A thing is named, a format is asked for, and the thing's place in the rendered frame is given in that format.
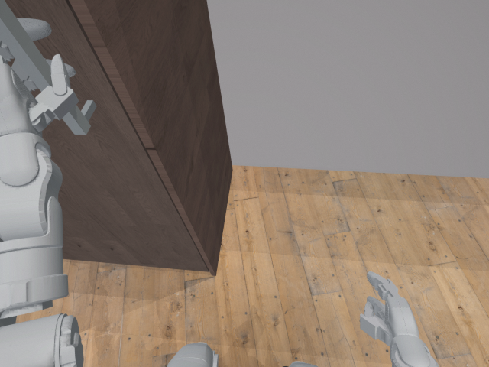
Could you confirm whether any right robot hand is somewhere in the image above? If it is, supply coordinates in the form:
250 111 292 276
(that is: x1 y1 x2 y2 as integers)
360 271 419 347

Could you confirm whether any handle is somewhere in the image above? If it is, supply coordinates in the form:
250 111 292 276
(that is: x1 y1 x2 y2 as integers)
0 0 96 135

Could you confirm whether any left robot forearm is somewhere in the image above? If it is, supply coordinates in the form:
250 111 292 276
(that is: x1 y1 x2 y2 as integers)
0 132 69 327

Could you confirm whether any wardrobe door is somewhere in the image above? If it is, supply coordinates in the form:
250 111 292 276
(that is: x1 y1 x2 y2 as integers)
5 0 209 272

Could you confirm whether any right robot forearm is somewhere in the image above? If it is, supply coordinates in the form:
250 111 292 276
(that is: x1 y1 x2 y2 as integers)
390 335 439 367

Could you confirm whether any robot left thigh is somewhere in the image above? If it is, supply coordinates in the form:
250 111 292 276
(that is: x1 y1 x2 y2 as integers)
167 343 219 367

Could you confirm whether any robot left upper arm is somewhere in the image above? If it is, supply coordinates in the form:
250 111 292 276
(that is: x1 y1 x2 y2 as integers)
0 313 84 367

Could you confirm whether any left robot hand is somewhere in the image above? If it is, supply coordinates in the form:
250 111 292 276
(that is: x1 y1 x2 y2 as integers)
0 18 79 137

